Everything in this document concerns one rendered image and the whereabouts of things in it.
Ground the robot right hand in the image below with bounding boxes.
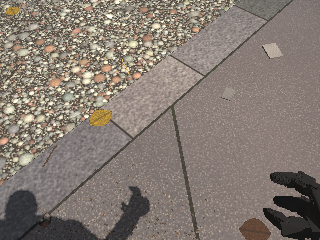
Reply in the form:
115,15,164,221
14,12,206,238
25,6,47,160
263,171,320,240

